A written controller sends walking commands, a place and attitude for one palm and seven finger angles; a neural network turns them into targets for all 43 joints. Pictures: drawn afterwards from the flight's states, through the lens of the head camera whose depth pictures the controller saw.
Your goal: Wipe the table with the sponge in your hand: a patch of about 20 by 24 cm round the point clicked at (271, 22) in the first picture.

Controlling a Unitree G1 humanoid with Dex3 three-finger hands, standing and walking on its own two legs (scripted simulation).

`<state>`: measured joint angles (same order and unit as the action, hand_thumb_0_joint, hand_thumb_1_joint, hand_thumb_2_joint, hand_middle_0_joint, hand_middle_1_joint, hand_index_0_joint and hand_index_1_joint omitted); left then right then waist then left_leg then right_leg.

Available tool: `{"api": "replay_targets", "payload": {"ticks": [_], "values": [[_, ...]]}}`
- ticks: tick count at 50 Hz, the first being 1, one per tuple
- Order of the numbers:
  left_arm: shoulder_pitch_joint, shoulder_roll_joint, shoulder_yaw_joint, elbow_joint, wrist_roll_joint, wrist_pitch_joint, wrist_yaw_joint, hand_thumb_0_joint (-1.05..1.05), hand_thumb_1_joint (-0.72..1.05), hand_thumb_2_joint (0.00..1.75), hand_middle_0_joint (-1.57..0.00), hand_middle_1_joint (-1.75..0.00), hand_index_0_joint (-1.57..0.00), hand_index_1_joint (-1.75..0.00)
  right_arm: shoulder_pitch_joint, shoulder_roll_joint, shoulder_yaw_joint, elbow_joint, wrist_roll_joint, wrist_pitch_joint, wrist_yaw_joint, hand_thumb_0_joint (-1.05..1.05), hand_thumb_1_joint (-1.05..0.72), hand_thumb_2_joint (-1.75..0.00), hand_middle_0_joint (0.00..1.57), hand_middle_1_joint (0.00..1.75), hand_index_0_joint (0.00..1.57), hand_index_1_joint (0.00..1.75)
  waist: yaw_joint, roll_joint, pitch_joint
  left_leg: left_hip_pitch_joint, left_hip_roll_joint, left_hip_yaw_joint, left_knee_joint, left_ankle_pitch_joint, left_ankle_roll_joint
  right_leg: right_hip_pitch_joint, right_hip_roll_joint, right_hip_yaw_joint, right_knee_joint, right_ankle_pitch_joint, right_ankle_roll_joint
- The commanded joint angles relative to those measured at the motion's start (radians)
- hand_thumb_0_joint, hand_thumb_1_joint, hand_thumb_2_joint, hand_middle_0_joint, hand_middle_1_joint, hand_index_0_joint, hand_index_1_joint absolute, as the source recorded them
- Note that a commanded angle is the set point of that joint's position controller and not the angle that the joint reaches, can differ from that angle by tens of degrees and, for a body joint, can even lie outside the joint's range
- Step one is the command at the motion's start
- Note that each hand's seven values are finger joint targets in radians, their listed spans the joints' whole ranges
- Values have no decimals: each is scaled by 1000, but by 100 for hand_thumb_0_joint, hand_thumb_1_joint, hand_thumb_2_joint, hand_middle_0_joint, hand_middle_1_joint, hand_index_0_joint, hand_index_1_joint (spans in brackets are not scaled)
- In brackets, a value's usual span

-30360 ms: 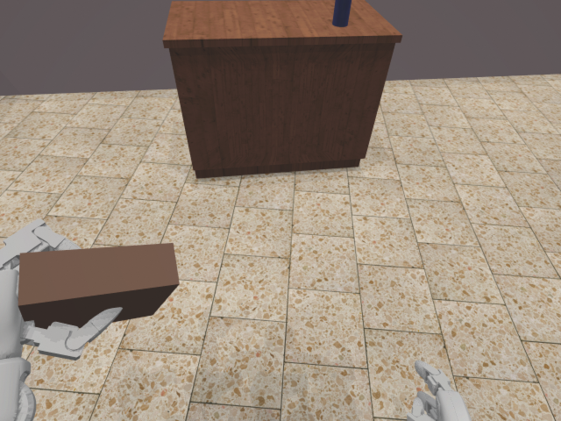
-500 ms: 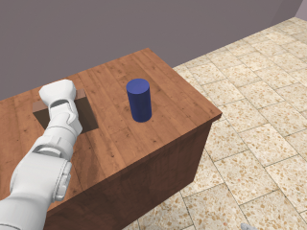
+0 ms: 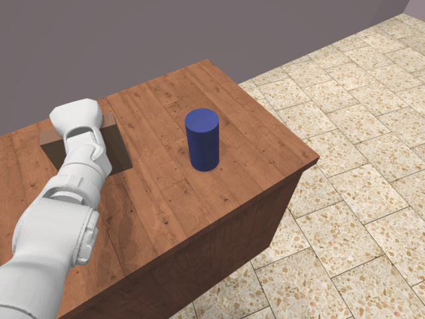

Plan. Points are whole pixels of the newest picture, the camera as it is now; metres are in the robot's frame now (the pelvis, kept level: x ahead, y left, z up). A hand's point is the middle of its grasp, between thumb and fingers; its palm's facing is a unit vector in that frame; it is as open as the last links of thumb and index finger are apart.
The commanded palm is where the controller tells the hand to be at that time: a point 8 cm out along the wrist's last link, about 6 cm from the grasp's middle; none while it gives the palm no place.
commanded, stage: wipe back along the third lane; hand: left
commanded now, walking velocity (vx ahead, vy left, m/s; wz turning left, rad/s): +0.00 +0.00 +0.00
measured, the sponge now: (94, 158) +0.44 +0.26 +0.03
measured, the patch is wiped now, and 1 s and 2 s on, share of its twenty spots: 1.00 1.00 1.00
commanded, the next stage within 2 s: slide back across to the middle lane in 1.66 s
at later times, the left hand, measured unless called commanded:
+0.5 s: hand (92, 148) +0.43 +0.24 +0.08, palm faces +0.02 +0.00 -1.00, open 9.0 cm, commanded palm +0.38 +0.21 +0.11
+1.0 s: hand (101, 165) +0.39 +0.21 +0.08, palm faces +0.06 -0.04 -1.00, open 8.9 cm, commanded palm +0.34 +0.18 +0.12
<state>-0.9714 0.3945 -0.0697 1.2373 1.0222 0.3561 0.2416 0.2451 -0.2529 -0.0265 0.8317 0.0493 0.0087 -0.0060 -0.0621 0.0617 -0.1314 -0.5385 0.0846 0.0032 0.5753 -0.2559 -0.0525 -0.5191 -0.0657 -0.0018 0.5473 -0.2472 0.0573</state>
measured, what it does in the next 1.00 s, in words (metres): stands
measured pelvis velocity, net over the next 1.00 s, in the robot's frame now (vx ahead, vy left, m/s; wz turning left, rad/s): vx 0.04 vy -0.01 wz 0.05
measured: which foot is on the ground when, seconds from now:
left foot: down 0.00-1.00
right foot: down 0.00-1.00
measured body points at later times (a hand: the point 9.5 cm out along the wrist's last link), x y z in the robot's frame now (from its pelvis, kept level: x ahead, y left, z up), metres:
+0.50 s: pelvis +0.03 +0.00 +0.01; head +0.04 -0.02 +0.45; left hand +0.42 +0.23 +0.14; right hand +0.20 -0.23 -0.12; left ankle +0.01 +0.16 -0.73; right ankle +0.00 -0.16 -0.73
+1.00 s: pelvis +0.04 -0.01 +0.00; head +0.03 -0.04 +0.45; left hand +0.38 +0.21 +0.14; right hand +0.29 -0.21 -0.08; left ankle +0.01 +0.16 -0.73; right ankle +0.00 -0.16 -0.73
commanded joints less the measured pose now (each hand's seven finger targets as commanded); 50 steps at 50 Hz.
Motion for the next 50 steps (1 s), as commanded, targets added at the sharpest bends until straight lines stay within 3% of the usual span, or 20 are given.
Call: {"api": "replay_targets", "payload": {"ticks": [1,3,5,8,10,11,14,18,22,30,32,36,37,39,41,42,45,47,48,50], "values": [[-290,104,-37,-137,5,7,48,0,10,130,-120,-160,-120,-160,-14,-133,-42,-96,-4,-25,4,0,-90,-90,20,30,20,30,-2,-67,-299,201,-69,44,-55,203,79,133,87,-89,-60,210,-77],[-270,50,-62,-148,-19,15,49,0,10,130,-120,-160,-120,-160,-37,-129,-38,-101,-1,-25,7,0,-90,-90,20,30,20,30,4,-68,-273,214,-68,36,-66,192,78,123,90,-97,-65,183,-79],[-250,47,-56,-153,-31,28,56,0,10,130,-120,-160,-120,-160,-51,-128,-36,-101,1,-22,9,0,-90,-90,20,30,20,30,14,-81,-277,216,-69,38,-72,185,78,141,89,-97,-69,178,-79],[-259,-12,-94,-190,-54,47,53,0,10,130,-120,-160,-120,-160,-87,-122,-31,-106,5,-20,9,0,-90,-90,20,30,20,30,16,-74,-260,237,-71,38,-81,184,78,145,88,-103,-73,175,-81],[-212,10,-69,-193,-56,60,52,0,10,130,-120,-160,-120,-160,-100,-122,-29,-105,4,-13,12,0,-90,-90,20,30,20,30,34,-75,-275,245,-72,40,-79,209,75,173,86,-103,-71,205,-83],[-193,-33,-99,-214,-67,66,47,0,10,130,-120,-160,-120,-160,-118,-116,-26,-117,7,-11,14,0,-90,-90,20,30,20,30,37,-79,-271,249,-75,43,-81,210,75,181,87,-106,-73,209,-83],[-117,-70,-111,-270,-81,77,36,0,10,130,-120,-160,-120,-160,-153,-111,-26,-134,9,-2,15,0,-90,-90,20,30,20,30,55,-83,-275,275,-75,46,-78,250,75,210,86,-112,-71,255,-85],[-103,-117,-148,-347,-97,109,22,0,10,130,-120,-160,-120,-160,-203,-107,-19,-152,13,9,14,0,-90,-90,20,30,20,30,57,-85,-237,294,-78,40,-85,247,74,211,86,-122,-77,248,-89],[2,-155,-169,-457,-99,138,-1,0,10,130,-120,-160,-120,-160,-249,-103,-19,-182,14,24,20,0,-90,-90,20,30,20,30,81,-107,-286,324,-83,43,-70,349,73,281,83,-130,-57,377,-94],[99,-164,-202,-626,-94,216,-44,0,10,130,-120,-160,-120,-160,-344,-105,-2,-224,20,50,22,0,-90,-90,20,30,20,30,101,-141,-220,333,-98,51,-68,357,70,312,78,-140,-57,422,-97],[113,-153,-191,-655,-89,228,-54,0,10,130,-120,-160,-120,-160,-354,-108,-1,-230,20,53,20,0,-90,-90,20,30,20,30,105,-161,-234,339,-99,46,-65,370,68,331,80,-144,-51,441,-100],[145,-168,-218,-711,-76,246,-77,0,10,130,-120,-160,-120,-160,-377,-101,4,-246,21,59,20,0,-90,-90,20,30,20,30,111,-141,-239,354,-104,55,-53,395,67,343,76,-141,-42,478,-102],[182,-134,-179,-733,-77,246,-78,0,10,130,-120,-160,-120,-160,-376,-107,0,-249,18,61,22,0,-90,-90,20,30,20,30,124,-139,-263,362,-104,51,-51,414,66,365,77,-140,-39,495,-105],[215,-161,-209,-780,-79,250,-90,0,10,130,-120,-160,-120,-160,-391,-101,5,-266,19,62,26,0,-90,-90,20,30,20,30,122,-152,-254,358,-107,56,-44,429,67,375,75,-142,-31,532,-101],[221,-156,-214,-808,-69,258,-98,0,10,130,-120,-160,-120,-160,-400,-101,8,-269,20,64,29,0,-90,-90,20,30,20,30,122,-133,-236,359,-105,57,-45,426,65,365,74,-140,-30,523,-103],[262,-151,-199,-824,-70,259,-99,0,10,130,-120,-160,-120,-160,-398,-104,4,-273,19,63,31,0,-90,-90,20,30,20,30,130,-155,-244,357,-105,49,-44,433,65,380,78,-142,-29,527,-104],[281,-177,-235,-873,-71,271,-106,0,10,130,-120,-160,-120,-160,-421,-97,10,-287,24,63,35,0,-90,-90,20,30,20,30,131,-140,-220,354,-107,54,-49,403,63,367,77,-143,-31,491,-103],[301,-139,-201,-878,-69,280,-106,0,10,130,-120,-160,-120,-160,-422,-102,8,-282,23,62,35,0,-90,-90,20,30,20,30,137,-142,-208,350,-103,48,-57,386,61,367,80,-144,-34,460,-105],[279,-173,-241,-897,-69,283,-109,0,10,130,-120,-160,-120,-160,-433,-98,14,-290,27,61,35,0,-90,-90,20,30,20,30,132,-130,-205,354,-107,50,-56,379,63,359,81,-140,-32,454,-107],[294,-173,-242,-891,-63,288,-109,0,10,130,-120,-160,-120,-160,-430,-97,10,-284,26,57,36,0,-90,-90,20,30,20,30,135,-126,-210,358,-107,52,-53,377,62,356,81,-139,-31,445,-108]]}}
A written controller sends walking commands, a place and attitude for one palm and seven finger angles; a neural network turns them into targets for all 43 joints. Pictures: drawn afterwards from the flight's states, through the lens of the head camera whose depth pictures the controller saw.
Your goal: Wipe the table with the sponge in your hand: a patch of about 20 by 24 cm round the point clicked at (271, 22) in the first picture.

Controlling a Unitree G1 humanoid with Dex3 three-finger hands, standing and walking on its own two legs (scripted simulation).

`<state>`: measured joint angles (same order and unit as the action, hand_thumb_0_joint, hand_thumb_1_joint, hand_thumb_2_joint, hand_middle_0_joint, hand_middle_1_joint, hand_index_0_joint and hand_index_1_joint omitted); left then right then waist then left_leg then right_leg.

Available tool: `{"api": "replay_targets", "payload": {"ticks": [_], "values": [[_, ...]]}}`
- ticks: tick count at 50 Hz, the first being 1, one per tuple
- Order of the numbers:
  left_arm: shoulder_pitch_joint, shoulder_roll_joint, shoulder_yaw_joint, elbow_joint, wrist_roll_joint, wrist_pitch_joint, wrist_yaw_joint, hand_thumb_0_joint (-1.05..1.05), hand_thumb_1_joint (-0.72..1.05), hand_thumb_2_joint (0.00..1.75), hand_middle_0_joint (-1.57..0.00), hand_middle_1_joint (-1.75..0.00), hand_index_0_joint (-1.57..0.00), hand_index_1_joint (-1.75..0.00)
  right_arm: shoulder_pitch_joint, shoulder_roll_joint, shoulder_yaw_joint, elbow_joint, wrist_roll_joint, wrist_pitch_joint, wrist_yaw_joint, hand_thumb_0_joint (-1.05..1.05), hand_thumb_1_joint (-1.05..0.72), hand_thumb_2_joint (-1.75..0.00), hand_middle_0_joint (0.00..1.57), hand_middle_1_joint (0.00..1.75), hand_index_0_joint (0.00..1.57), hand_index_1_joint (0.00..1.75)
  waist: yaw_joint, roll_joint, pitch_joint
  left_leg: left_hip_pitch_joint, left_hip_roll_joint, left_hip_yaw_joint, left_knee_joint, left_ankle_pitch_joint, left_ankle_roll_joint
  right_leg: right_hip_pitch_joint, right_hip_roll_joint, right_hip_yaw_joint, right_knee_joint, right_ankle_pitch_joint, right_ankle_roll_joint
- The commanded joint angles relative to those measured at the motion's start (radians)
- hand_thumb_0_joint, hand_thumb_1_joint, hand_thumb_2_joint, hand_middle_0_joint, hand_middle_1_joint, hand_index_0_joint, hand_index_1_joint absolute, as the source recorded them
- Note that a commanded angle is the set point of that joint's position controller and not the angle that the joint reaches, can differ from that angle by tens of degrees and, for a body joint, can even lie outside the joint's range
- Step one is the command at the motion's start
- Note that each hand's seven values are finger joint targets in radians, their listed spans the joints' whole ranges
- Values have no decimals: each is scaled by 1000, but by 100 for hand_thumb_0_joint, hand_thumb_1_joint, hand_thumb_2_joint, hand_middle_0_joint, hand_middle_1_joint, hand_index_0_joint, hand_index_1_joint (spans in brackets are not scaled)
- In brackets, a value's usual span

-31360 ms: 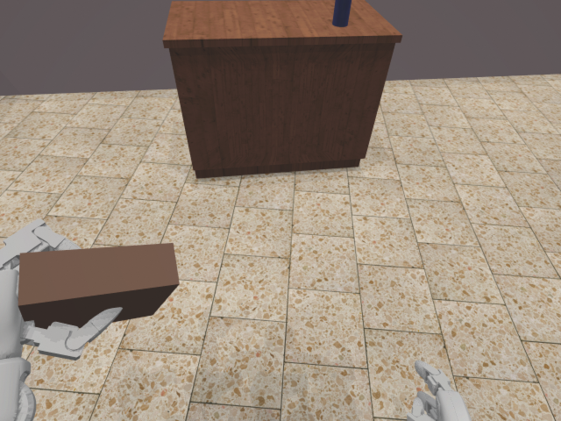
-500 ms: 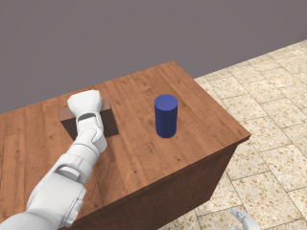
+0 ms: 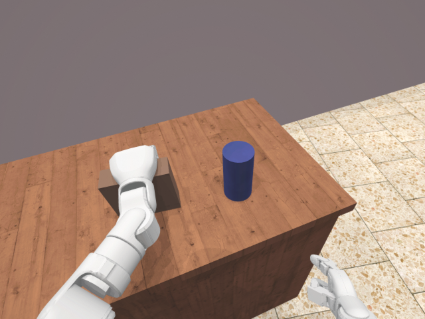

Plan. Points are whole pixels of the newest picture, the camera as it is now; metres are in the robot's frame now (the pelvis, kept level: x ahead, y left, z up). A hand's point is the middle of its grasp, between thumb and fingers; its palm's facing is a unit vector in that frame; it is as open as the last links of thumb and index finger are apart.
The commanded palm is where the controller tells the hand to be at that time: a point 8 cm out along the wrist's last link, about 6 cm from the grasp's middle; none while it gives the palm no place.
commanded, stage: wipe back along the third lane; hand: left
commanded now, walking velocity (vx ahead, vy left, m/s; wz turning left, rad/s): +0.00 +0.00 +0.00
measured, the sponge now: (146, 195) +0.36 +0.21 +0.03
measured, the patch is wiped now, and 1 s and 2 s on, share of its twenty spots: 1.00 1.00 1.00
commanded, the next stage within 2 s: slide back across to the middle lane in 0.66 s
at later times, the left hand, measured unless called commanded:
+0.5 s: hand (148, 199) +0.31 +0.17 +0.08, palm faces +0.09 -0.07 -0.99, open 8.9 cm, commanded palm +0.26 +0.15 +0.11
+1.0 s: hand (144, 206) +0.29 +0.17 +0.09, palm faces +0.11 -0.13 -0.99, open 8.9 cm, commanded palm +0.24 +0.17 +0.13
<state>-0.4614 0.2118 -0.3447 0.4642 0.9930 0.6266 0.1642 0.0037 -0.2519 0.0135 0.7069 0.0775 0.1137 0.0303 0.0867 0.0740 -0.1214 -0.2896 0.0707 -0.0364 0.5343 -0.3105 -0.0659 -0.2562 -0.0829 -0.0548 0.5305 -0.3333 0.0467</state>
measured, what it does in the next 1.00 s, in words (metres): stands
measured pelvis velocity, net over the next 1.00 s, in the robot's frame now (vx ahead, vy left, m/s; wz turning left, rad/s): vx -0.02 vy -0.02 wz -0.02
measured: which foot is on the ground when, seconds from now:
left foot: down 0.00-1.00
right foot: down 0.00-1.00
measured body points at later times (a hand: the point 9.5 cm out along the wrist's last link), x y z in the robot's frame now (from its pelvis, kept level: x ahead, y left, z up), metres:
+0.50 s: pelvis -0.02 -0.01 +0.00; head -0.06 -0.05 +0.45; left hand +0.30 +0.17 +0.13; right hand +0.22 -0.21 -0.08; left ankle -0.02 +0.17 -0.73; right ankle -0.04 -0.15 -0.73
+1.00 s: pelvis -0.02 -0.02 +0.00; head -0.07 -0.06 +0.44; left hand +0.28 +0.18 +0.14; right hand +0.22 -0.23 -0.08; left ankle -0.02 +0.16 -0.73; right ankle -0.04 -0.15 -0.73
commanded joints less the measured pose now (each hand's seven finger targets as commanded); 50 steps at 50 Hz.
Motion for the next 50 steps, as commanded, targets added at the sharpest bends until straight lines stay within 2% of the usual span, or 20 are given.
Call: {"api": "replay_targets", "payload": {"ticks": [1,2,4,7,9,12,16,21,22,24,27,34,37,38,41,42,44,47,48,50], "values": [[-197,1,28,-128,-35,22,-33,0,10,130,-120,-160,-120,-160,-193,-95,-29,-164,-1,-49,4,0,-90,-90,20,30,20,30,-10,-135,-219,107,-94,92,-11,432,76,94,98,-86,-13,535,-98],[-184,32,55,-140,-35,22,-32,0,10,130,-120,-160,-120,-160,-192,-102,-31,-165,-2,-47,4,0,-90,-90,20,30,20,30,-6,-153,-230,104,-89,83,-17,422,73,104,101,-88,-13,513,-99],[-180,-18,11,-153,-37,20,-33,0,10,130,-120,-160,-120,-160,-199,-94,-30,-170,1,-52,8,0,-90,-90,20,30,20,30,-13,-155,-219,107,-91,88,-12,414,76,90,102,-88,-13,508,-98],[-123,10,42,-168,-37,23,-31,0,10,130,-120,-160,-120,-160,-203,-97,-34,-172,-1,-52,15,0,-90,-90,20,30,20,30,2,-152,-213,99,-88,82,-21,401,73,97,104,-89,-12,482,-100],[-144,-38,-5,-191,-44,22,-29,0,10,130,-120,-160,-120,-160,-216,-88,-29,-180,6,-57,18,0,-90,-90,20,30,20,30,-7,-145,-194,97,-90,87,-23,374,75,79,104,-89,-17,451,-98],[-123,-14,17,-187,-44,28,-22,0,10,130,-120,-160,-120,-160,-220,-93,-31,-178,4,-59,20,0,-90,-90,20,30,20,30,4,-158,-186,91,-87,80,-35,337,73,75,108,-87,-23,399,-100],[-94,-56,-20,-198,-47,36,-15,0,10,130,-120,-160,-120,-160,-238,-84,-29,-181,10,-64,28,0,-90,-90,20,30,20,30,3,-141,-165,89,-89,87,-36,319,72,62,107,-85,-23,373,-100],[-69,-31,-6,-208,-49,40,-13,0,10,130,-120,-160,-120,-160,-251,-85,-27,-182,11,-68,28,0,-90,-90,20,30,20,30,9,-160,-144,84,-91,94,-40,274,74,56,107,-75,-37,319,-96],[-43,10,35,-213,-45,43,-11,0,10,130,-120,-160,-120,-160,-251,-90,-31,-181,8,-66,26,0,-90,-90,20,30,20,30,19,-168,-150,83,-87,88,-48,266,71,65,107,-76,-39,297,-96],[-84,-42,-20,-228,-50,41,-13,0,10,130,-120,-160,-120,-160,-265,-80,-24,-189,15,-70,25,0,-90,-90,20,30,20,30,4,-146,-123,83,-90,92,-48,245,72,40,107,-75,-43,270,-95],[-56,-19,-1,-224,-46,41,-17,0,10,130,-120,-160,-120,-160,-261,-84,-27,-187,13,-71,25,0,-90,-90,20,30,20,30,13,-150,-127,85,-87,87,-52,234,72,42,108,-73,-47,251,-97],[-64,-39,-23,-230,-46,31,-14,0,10,130,-120,-160,-120,-160,-270,-80,-24,-189,15,-74,28,0,-90,-90,20,30,20,30,5,-154,-116,84,-91,96,-43,227,74,35,106,-66,-45,257,-94],[-51,5,14,-226,-41,33,-13,0,10,130,-120,-160,-120,-160,-264,-87,-26,-184,11,-73,23,0,-90,-90,20,30,20,30,13,-164,-118,81,-89,93,-48,223,71,41,106,-62,-49,254,-93],[-69,-22,-10,-220,-43,33,-13,0,10,130,-120,-160,-120,-160,-270,-82,-23,-188,14,-74,21,0,-90,-90,20,30,20,30,7,-163,-105,80,-91,97,-48,216,74,31,104,-61,-50,244,-91],[-53,17,15,-274,-38,23,-15,0,10,130,-120,-160,-120,-160,-273,-80,-25,-192,9,-83,22,0,-90,-90,20,30,20,30,22,-137,-153,102,-97,98,-37,261,77,66,101,-57,-37,302,-95],[-13,72,71,-283,-37,25,-15,0,10,130,-120,-160,-120,-160,-266,-85,-29,-192,5,-82,19,0,-90,-90,20,30,20,30,34,-155,-161,101,-93,94,-42,265,75,83,102,-58,-40,299,-93],[-4,75,64,-333,-37,19,-19,0,10,130,-120,-160,-120,-160,-275,-81,-23,-202,4,-87,18,0,-90,-90,20,30,20,30,34,-145,-164,104,-97,97,-36,292,79,98,100,-55,-29,344,-91],[42,145,123,-368,-30,18,-32,0,10,130,-120,-160,-120,-160,-270,-90,-22,-201,2,-82,9,0,-90,-90,20,30,20,30,35,-155,-124,96,-90,94,-46,281,77,91,99,-50,-43,321,-87],[31,124,90,-391,-25,12,-38,0,10,130,-120,-160,-120,-160,-275,-86,-17,-210,4,-86,5,0,-90,-90,20,30,20,30,31,-141,-115,97,-93,98,-43,278,80,80,98,-48,-41,310,-85],[60,157,114,-419,-21,3,-45,0,10,130,-120,-160,-120,-160,-269,-86,-17,-210,1,-91,1,0,-90,-90,20,30,20,30,35,-127,-111,100,-93,94,-41,286,82,82,97,-44,-40,322,-87]]}}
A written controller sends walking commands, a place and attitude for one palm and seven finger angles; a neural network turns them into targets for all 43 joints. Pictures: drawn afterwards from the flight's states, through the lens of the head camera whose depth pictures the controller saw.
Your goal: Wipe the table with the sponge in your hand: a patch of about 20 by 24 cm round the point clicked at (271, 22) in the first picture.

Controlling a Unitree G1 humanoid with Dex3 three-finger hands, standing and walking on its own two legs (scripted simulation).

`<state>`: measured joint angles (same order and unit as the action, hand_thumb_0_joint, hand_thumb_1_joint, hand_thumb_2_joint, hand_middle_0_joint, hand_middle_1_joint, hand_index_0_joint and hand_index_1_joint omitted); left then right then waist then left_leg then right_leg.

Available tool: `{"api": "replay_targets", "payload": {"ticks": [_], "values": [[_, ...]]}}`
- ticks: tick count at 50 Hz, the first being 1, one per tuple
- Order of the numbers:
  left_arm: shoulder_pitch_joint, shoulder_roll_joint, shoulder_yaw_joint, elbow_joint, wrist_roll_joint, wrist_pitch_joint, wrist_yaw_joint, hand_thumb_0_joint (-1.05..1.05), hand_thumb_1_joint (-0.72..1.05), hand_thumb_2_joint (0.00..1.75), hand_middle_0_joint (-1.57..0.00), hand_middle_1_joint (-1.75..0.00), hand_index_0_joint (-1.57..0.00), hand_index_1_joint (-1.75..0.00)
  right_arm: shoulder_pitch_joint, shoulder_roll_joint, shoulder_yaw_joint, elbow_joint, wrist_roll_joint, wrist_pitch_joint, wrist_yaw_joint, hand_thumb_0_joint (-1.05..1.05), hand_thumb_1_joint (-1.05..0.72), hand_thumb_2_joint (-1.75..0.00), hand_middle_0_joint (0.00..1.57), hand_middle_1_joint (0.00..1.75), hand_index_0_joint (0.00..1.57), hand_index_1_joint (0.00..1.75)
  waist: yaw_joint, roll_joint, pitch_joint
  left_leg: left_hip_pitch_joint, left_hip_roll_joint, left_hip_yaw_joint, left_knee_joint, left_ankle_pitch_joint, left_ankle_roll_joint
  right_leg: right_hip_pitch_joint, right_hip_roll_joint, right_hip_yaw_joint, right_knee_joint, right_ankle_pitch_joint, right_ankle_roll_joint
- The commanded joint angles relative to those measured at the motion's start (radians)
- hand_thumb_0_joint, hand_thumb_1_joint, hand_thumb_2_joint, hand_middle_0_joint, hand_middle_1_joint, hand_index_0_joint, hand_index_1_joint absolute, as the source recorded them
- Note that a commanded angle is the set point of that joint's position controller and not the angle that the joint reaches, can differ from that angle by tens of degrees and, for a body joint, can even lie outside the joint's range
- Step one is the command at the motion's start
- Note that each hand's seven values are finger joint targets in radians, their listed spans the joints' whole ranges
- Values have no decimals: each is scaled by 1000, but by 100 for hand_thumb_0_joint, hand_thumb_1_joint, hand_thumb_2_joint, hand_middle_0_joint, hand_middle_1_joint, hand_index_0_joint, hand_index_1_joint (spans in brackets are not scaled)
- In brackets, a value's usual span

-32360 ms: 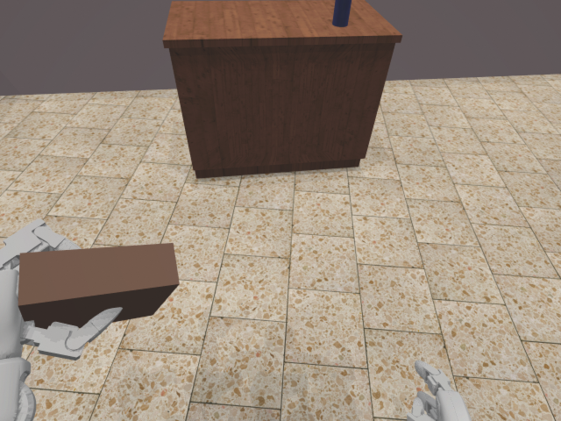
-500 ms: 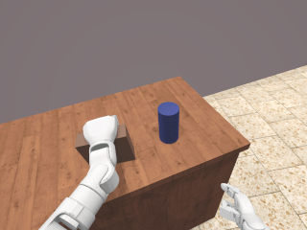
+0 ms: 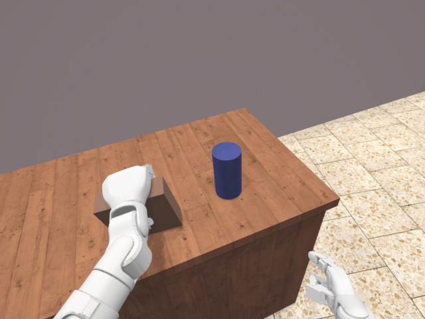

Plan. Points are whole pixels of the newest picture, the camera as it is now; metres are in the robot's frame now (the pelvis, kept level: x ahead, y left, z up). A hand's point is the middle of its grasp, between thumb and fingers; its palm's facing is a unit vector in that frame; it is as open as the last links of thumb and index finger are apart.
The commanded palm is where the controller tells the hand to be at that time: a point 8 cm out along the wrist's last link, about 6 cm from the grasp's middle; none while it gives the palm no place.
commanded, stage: slide back across to the middle lane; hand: left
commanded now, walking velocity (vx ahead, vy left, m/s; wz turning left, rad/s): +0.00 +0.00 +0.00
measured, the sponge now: (145, 215) +0.31 +0.20 +0.04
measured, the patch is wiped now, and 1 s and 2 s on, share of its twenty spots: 1.00 1.00 1.00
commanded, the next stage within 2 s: wipe forward along the middle lane in 0.40 s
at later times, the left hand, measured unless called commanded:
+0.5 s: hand (111, 217) +0.26 +0.24 +0.09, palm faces +0.13 -0.13 -0.98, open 8.9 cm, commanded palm +0.23 +0.24 +0.14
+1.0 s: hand (103, 209) +0.29 +0.27 +0.08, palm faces +0.00 -0.06 -1.00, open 9.0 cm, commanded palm +0.28 +0.27 +0.12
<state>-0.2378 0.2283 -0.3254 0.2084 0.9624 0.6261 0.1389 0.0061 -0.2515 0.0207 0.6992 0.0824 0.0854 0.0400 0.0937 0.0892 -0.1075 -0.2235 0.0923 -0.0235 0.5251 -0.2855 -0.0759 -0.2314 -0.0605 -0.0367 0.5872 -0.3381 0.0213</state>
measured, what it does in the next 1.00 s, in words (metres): stands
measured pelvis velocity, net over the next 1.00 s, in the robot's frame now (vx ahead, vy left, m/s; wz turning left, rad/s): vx -0.02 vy -0.01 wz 0.02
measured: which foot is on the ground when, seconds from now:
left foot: down 0.00-1.00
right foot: down 0.00-1.00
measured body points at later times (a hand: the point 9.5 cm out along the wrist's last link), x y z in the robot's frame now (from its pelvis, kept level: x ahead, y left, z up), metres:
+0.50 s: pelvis -0.01 +0.00 +0.00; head -0.04 -0.05 +0.45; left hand +0.25 +0.24 +0.15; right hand +0.25 -0.20 -0.06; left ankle +0.00 +0.18 -0.73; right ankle -0.02 -0.13 -0.73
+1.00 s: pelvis -0.02 -0.01 +0.00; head -0.04 -0.05 +0.45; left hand +0.29 +0.27 +0.13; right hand +0.19 -0.23 -0.10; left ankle +0.00 +0.18 -0.73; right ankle -0.02 -0.13 -0.73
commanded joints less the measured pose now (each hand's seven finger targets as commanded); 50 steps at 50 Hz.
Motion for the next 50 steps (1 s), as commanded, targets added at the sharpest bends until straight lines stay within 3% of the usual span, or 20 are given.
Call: {"api": "replay_targets", "payload": {"ticks": [1,2,5,7,8,17,18,25,27,29,32,33,35,37,38,40,42,46,49,50], "values": [[-147,162,113,-190,15,-3,-22,0,10,130,-120,-160,-120,-160,-269,-87,-25,-204,-7,-64,-10,0,-90,-90,20,30,20,30,33,-140,-148,41,-114,79,-28,280,92,72,75,-61,-88,351,-64],[-113,197,152,-223,17,-8,-22,0,10,130,-120,-160,-120,-160,-265,-90,-30,-207,-10,-65,-12,0,-90,-90,20,30,20,30,41,-127,-155,49,-113,75,-29,292,91,84,77,-60,-89,359,-66],[-58,173,131,-270,11,-22,-27,0,10,130,-120,-160,-120,-160,-257,-84,-28,-215,-10,-73,-14,0,-90,-90,20,30,20,30,33,-136,-140,48,-111,79,-20,305,93,74,76,-59,-87,380,-63],[-36,237,191,-297,11,-28,-25,0,10,130,-120,-160,-120,-160,-252,-94,-29,-213,-13,-71,-21,0,-90,-90,20,30,20,30,38,-125,-137,50,-107,75,-27,293,89,77,78,-54,-93,357,-65],[-51,194,147,-319,10,-33,-29,0,10,130,-120,-160,-120,-160,-256,-86,-22,-224,-10,-76,-23,0,-90,-90,20,30,20,30,31,-124,-136,47,-111,74,-26,295,92,72,78,-57,-86,359,-64],[-28,286,227,-332,14,-56,-34,0,10,130,-120,-160,-120,-160,-248,-96,-21,-214,-15,-96,-56,0,-90,-90,20,30,20,30,34,-102,-94,51,-106,63,-40,237,90,40,77,-46,-113,260,-65],[-19,252,195,-337,11,-59,-38,0,10,130,-120,-160,-120,-160,-246,-91,-17,-225,-14,-102,-58,0,-90,-90,20,30,20,30,35,-100,-110,49,-112,65,-37,239,93,47,76,-51,-106,262,-64],[26,298,239,-310,18,-72,-47,0,10,130,-120,-160,-120,-160,-234,-97,-17,-212,-20,-115,-65,0,-90,-90,20,30,20,30,39,-110,-95,37,-111,65,-34,239,93,49,73,-48,-111,281,-60],[-34,322,254,-295,29,-76,-46,0,10,130,-120,-160,-120,-160,-235,-101,-15,-203,-20,-120,-71,0,-90,-90,20,30,20,30,30,-111,-85,39,-110,60,-42,216,90,32,76,-43,-116,243,-62],[-79,299,221,-247,33,-78,-50,0,10,130,-120,-160,-120,-160,-231,-97,-11,-197,-16,-126,-79,0,-90,-90,20,30,20,30,20,-110,-68,31,-114,62,-44,191,92,12,73,-47,-123,211,-59],[-155,349,250,-188,55,-84,-53,0,10,130,-120,-160,-120,-160,-224,-106,-12,-179,-17,-131,-91,0,-90,-90,20,30,20,30,19,-97,-71,32,-116,57,-56,157,89,2,75,-43,-132,157,-64],[-188,312,211,-181,51,-92,-57,0,10,130,-120,-160,-120,-160,-220,-102,-9,-186,-16,-138,-94,0,-90,-90,20,30,20,30,15,-82,-90,35,-123,58,-53,159,93,5,73,-49,-127,167,-64],[-204,322,229,-119,45,-113,-59,0,10,130,-120,-160,-120,-160,-198,-106,-13,-170,-19,-144,-101,0,-90,-90,20,30,20,30,12,-110,-86,30,-122,61,-49,157,94,0,72,-48,-134,181,-60],[-192,382,298,-89,49,-138,-50,0,10,130,-120,-160,-120,-160,-180,-110,-20,-158,-22,-147,-104,0,-90,-90,20,30,20,30,21,-109,-110,33,-119,57,-52,164,89,15,74,-45,-135,182,-63],[-198,323,249,-76,36,-146,-54,0,10,130,-120,-160,-120,-160,-178,-105,-17,-172,-21,-150,-106,0,-90,-90,20,30,20,30,16,-124,-105,21,-126,60,-54,156,93,13,73,-49,-137,182,-58],[-250,329,250,-20,35,-163,-51,0,10,130,-120,-160,-120,-160,-160,-109,-19,-154,-20,-150,-110,0,-90,-90,20,30,20,30,1,-140,-77,11,-122,65,-51,139,93,-13,72,-46,-148,173,-53],[-260,395,314,8,41,-181,-40,0,10,130,-120,-160,-120,-160,-141,-117,-25,-145,-20,-147,-111,0,-90,-90,20,30,20,30,8,-124,-93,10,-120,59,-60,136,88,-3,74,-42,-150,158,-58],[-308,336,262,58,38,-206,-33,0,10,130,-120,-160,-120,-160,-119,-114,-30,-144,-16,-148,-111,0,-90,-90,20,30,20,30,-9,-115,-98,-5,-123,63,-56,129,90,-21,72,-49,-148,163,-55],[-383,356,269,118,41,-226,-26,0,10,130,-120,-160,-120,-160,-89,-121,-33,-129,-13,-149,-117,0,-90,-90,20,30,20,30,-29,-133,-86,-16,-121,63,-57,102,93,-45,71,-45,-155,136,-52],[-364,365,279,155,46,-227,-24,0,10,130,-120,-160,-120,-160,-78,-123,-37,-124,-15,-145,-118,0,-90,-90,20,30,20,30,-21,-141,-83,-26,-122,61,-57,98,93,-46,73,-46,-155,130,-53]]}}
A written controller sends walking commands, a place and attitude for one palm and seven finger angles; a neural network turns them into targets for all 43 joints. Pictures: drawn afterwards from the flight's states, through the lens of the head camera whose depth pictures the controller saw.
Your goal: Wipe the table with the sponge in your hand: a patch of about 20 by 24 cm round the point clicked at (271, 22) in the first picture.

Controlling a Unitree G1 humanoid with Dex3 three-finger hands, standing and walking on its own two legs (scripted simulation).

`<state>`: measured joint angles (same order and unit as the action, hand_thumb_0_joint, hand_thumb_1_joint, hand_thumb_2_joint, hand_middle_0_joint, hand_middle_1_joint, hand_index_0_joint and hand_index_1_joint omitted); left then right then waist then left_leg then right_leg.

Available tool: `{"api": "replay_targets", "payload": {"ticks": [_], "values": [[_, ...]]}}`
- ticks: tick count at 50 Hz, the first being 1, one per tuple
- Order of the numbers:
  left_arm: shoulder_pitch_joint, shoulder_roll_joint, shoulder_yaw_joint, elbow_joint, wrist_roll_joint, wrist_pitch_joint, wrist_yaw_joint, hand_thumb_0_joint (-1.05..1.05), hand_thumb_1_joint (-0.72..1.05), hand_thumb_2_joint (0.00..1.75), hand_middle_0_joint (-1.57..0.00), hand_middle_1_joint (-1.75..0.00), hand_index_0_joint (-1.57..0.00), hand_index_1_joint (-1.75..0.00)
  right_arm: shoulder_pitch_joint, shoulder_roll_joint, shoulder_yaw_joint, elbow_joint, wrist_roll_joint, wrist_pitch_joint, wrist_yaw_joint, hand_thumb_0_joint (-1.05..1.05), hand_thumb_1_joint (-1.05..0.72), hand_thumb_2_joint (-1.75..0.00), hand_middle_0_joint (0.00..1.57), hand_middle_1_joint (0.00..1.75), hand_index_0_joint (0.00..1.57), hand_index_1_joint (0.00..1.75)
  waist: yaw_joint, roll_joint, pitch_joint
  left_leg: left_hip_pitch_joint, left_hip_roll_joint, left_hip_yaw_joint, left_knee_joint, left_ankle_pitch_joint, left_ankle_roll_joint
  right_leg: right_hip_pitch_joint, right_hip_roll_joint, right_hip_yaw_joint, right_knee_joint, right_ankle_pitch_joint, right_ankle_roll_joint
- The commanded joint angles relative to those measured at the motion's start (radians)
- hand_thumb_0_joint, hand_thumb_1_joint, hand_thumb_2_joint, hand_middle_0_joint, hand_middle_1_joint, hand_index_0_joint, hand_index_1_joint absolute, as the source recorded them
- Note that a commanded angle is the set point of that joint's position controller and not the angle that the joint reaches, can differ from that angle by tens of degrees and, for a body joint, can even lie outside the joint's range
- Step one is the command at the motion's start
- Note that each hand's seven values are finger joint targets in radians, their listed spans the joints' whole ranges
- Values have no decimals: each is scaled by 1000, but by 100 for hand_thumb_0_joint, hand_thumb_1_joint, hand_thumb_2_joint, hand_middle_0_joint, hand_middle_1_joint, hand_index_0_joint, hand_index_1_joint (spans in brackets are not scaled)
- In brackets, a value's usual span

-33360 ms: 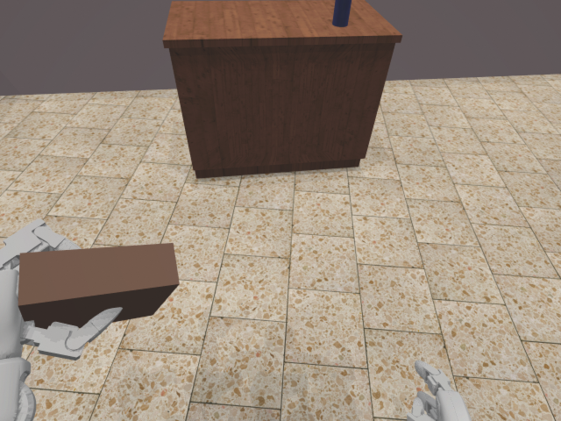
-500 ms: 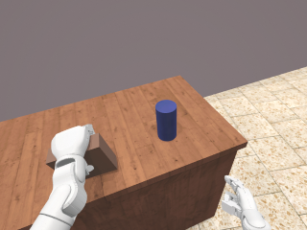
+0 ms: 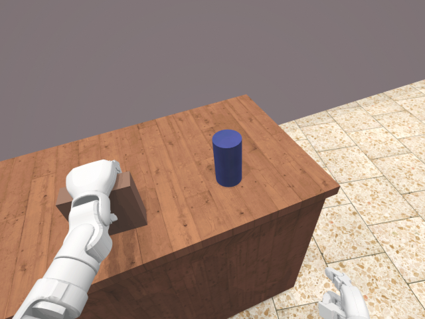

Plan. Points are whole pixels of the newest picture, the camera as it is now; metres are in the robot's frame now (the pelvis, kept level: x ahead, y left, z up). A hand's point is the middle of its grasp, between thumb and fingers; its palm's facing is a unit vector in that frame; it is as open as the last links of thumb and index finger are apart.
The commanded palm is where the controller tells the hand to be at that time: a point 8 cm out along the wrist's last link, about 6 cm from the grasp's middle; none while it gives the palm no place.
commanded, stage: wipe forward along the middle lane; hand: left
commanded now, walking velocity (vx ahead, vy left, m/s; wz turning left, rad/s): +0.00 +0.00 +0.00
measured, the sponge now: (110, 214) +0.31 +0.28 +0.03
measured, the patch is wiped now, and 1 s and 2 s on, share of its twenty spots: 1.00 1.00 1.00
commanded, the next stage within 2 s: slide back across to the first lane in 1.12 s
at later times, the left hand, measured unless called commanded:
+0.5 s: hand (104, 176) +0.37 +0.30 +0.08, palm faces -0.06 -0.02 -1.00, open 9.0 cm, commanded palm +0.36 +0.30 +0.11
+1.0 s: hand (101, 161) +0.41 +0.33 +0.08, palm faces -0.09 +0.00 -1.00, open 9.0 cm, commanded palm +0.41 +0.32 +0.12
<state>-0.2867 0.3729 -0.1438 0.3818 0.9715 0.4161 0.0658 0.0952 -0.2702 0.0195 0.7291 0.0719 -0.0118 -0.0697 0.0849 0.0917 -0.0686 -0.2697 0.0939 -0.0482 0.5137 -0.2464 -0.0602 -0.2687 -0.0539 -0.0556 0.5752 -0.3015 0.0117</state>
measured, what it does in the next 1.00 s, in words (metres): stands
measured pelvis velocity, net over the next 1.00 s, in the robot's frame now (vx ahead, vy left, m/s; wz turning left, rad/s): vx -0.01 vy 0.02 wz -0.02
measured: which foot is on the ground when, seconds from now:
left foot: down 0.00-1.00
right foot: down 0.00-1.00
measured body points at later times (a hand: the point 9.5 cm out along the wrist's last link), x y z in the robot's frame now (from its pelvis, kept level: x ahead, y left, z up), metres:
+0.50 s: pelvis -0.01 +0.00 +0.00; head +0.00 -0.03 +0.45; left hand +0.37 +0.30 +0.13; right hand +0.13 -0.25 -0.13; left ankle +0.02 +0.19 -0.73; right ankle +0.00 -0.13 -0.73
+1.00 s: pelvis -0.01 +0.02 +0.00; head +0.03 +0.00 +0.44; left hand +0.42 +0.32 +0.13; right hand +0.09 -0.25 -0.14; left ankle +0.02 +0.19 -0.73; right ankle +0.00 -0.13 -0.73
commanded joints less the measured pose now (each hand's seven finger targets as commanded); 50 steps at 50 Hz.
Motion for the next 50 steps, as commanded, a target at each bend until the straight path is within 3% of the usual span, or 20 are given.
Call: {"api": "replay_targets", "payload": {"ticks": [1,2,4,6,7,8,10,12,20,22,25,27,30,38,40,42,46,48,49,50], "values": [[-329,215,90,0,42,-20,50,0,10,130,-120,-160,-120,-160,-163,-107,-36,-152,-4,-45,-9,0,-90,-90,20,30,20,30,-17,-147,-126,16,-125,88,-45,57,77,-14,66,-26,-143,91,-43],[-356,244,114,16,46,-27,53,0,10,130,-120,-160,-120,-160,-152,-110,-37,-147,-3,-43,-10,0,-90,-90,20,30,20,30,-22,-146,-121,14,-123,82,-52,41,75,-23,68,-24,-145,68,-44],[-411,229,87,74,50,-38,56,0,10,130,-120,-160,-120,-160,-133,-112,-39,-136,0,-40,-12,0,-90,-90,20,30,20,30,-38,-145,-115,1,-123,88,-42,27,78,-45,64,-23,-143,60,-42],[-411,251,109,118,47,-50,61,0,10,130,-120,-160,-120,-160,-111,-117,-44,-131,-2,-36,-11,0,-90,-90,20,30,20,30,-35,-164,-140,-12,-122,87,-35,44,80,-30,63,-19,-139,91,-40],[-400,303,160,131,50,-56,65,0,10,130,-120,-160,-120,-160,-103,-122,-48,-128,-4,-30,-11,0,-90,-90,20,30,20,30,-24,-161,-159,-15,-121,80,-43,44,75,-18,66,-18,-140,79,-42],[-441,258,111,120,46,-67,65,0,10,130,-120,-160,-120,-160,-104,-116,-46,-139,-3,-31,-11,0,-90,-90,20,30,20,30,-37,-143,-169,-12,-123,85,-35,48,80,-23,63,-19,-134,95,-40],[-447,253,110,157,43,-75,69,0,10,130,-120,-160,-120,-160,-91,-117,-50,-134,-2,-28,-8,0,-90,-90,20,30,20,30,-41,-137,-166,-20,-120,87,-31,49,81,-31,62,-17,-136,104,-38],[-478,306,152,189,45,-85,76,0,10,130,-120,-160,-120,-160,-74,-124,-52,-127,-3,-23,-7,0,-90,-90,20,30,20,30,-41,-146,-173,-30,-118,81,-37,40,80,-30,65,-15,-136,90,-38],[-583,309,133,304,60,-124,96,0,10,130,-120,-160,-120,-160,-27,-127,-59,-113,-3,-15,-2,0,-90,-90,20,30,20,30,-71,-144,-172,-59,-114,86,-26,27,87,-64,63,-16,-135,81,-33],[-616,372,180,334,67,-133,101,0,10,130,-120,-160,-120,-160,-11,-134,-60,-102,-4,-12,-4,0,-90,-90,20,30,20,30,-72,-130,-183,-65,-111,79,-32,25,85,-63,64,-15,-132,75,-35],[-610,320,143,365,69,-146,112,0,10,130,-120,-160,-120,-160,5,-129,-66,-102,-5,-10,4,0,-90,-90,20,30,20,30,-74,-125,-210,-64,-111,87,-20,50,89,-59,63,-16,-125,113,-36],[-620,360,178,377,63,-152,118,0,10,130,-120,-160,-120,-160,7,-133,-65,-99,-5,-4,4,0,-90,-90,20,30,20,30,-70,-128,-226,-73,-109,82,-25,50,88,-45,65,-14,-126,116,-35],[-657,348,160,427,72,-159,128,0,10,130,-120,-160,-120,-160,25,-135,-68,-86,-6,-3,8,0,-90,-90,20,30,20,30,-88,-143,-209,-81,-108,88,-16,50,92,-68,64,-16,-124,119,-32],[-763,406,176,485,83,-178,140,0,10,130,-120,-160,-120,-160,52,-142,-67,-71,-6,1,8,0,-90,-90,20,30,20,30,-105,-110,-228,-98,-108,84,-18,31,93,-82,64,-11,-122,98,-32],[-762,425,186,526,83,-175,143,0,10,130,-120,-160,-120,-160,65,-144,-68,-65,-5,2,9,0,-90,-90,20,30,20,30,-108,-140,-228,-114,-107,87,-15,20,94,-82,63,-9,-127,86,-27],[-811,447,194,535,91,-179,143,0,10,130,-120,-160,-120,-160,65,-146,-65,-62,-5,0,7,0,-90,-90,20,30,20,30,-114,-102,-224,-119,-105,79,-23,15,91,-101,64,-10,-123,78,-32],[-848,431,163,569,108,-178,142,0,10,130,-120,-160,-120,-160,96,-148,-70,-51,-8,0,10,0,-90,-90,20,30,20,30,-132,-94,-257,-109,-103,85,-5,36,92,-110,66,-9,-115,107,-31],[-850,454,183,570,107,-186,141,0,10,130,-120,-160,-120,-160,109,-150,-72,-48,-10,0,11,0,-90,-90,20,30,20,30,-124,-70,-288,-102,-103,83,-2,64,93,-95,67,-10,-107,137,-34],[-846,450,178,591,108,-183,141,0,10,130,-120,-160,-120,-160,110,-150,-71,-48,-10,3,12,0,-90,-90,20,30,20,30,-130,-95,-273,-114,-103,85,1,59,93,-99,67,-12,-110,134,-31],[-872,435,161,588,106,-184,141,0,10,130,-120,-160,-120,-160,113,-150,-69,-46,-9,3,13,0,-90,-90,20,30,20,30,-139,-79,-266,-116,-102,85,0,55,92,-112,67,-11,-111,133,-31]]}}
